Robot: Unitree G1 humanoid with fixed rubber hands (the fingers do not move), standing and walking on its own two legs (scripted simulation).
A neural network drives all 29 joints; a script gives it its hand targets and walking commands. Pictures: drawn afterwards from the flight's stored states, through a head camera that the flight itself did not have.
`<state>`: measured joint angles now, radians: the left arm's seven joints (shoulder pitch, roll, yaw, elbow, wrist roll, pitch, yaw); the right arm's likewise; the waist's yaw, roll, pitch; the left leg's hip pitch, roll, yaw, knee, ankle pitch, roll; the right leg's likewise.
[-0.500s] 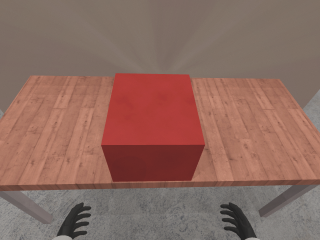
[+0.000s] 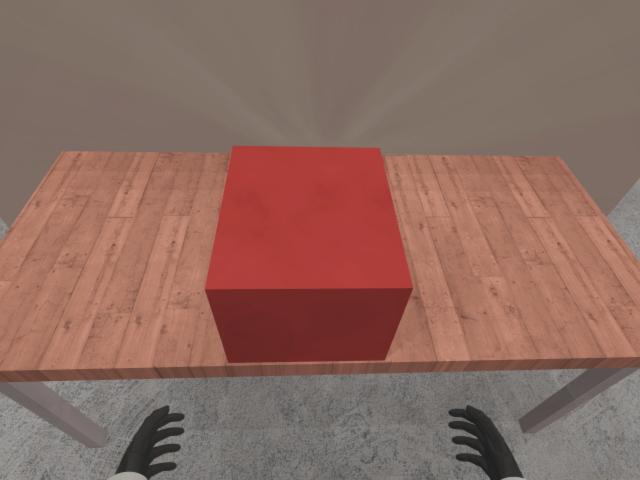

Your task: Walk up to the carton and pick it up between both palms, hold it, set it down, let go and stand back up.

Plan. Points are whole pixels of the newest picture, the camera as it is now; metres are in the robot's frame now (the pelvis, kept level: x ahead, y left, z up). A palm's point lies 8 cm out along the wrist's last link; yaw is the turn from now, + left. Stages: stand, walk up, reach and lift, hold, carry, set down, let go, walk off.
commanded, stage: stand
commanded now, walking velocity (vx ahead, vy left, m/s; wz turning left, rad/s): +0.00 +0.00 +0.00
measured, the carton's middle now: (307, 250) +0.51 +0.02 -0.06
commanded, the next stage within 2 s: none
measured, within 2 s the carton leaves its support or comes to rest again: neither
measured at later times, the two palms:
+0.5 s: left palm out of the picture +0.06 +0.26 -0.12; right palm out of the picture +0.06 -0.24 -0.12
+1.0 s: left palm out of the picture -0.03 +0.26 -0.14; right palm out of the picture -0.02 -0.21 -0.14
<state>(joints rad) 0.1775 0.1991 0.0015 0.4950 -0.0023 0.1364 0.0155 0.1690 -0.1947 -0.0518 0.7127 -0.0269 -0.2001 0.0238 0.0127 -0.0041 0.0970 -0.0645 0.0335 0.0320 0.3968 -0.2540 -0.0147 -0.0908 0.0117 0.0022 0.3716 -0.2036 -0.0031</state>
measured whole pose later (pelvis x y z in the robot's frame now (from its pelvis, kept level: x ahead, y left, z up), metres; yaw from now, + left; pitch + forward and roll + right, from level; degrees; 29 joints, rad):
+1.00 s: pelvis -0.01 +0.03 +0.00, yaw +1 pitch -2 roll +0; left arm 0.37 0.18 0.00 1.04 0.02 -0.01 0.03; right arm 0.35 -0.18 -0.02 1.07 -0.02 -0.01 -0.01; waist 0.00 -0.01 0.01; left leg -0.12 -0.03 0.03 0.37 -0.22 0.03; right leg -0.15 -0.05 0.00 0.38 -0.19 0.05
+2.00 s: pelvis +0.00 +0.02 +0.00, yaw +2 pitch -1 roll +0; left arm 0.36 0.11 -0.02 1.19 0.01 -0.01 0.04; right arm 0.36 -0.12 0.01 1.17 -0.01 -0.02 -0.03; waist 0.00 0.00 0.03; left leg -0.14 -0.02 0.02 0.40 -0.25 0.02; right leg -0.16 -0.05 -0.01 0.40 -0.21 0.04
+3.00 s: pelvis +0.00 +0.02 +0.00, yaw +2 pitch -1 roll +0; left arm 0.35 0.10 -0.02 1.20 0.01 -0.01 0.04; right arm 0.37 -0.10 0.01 1.16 0.00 -0.02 -0.04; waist 0.00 0.00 0.04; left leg -0.14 -0.02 0.02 0.40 -0.25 0.02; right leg -0.17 -0.05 -0.01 0.40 -0.22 0.05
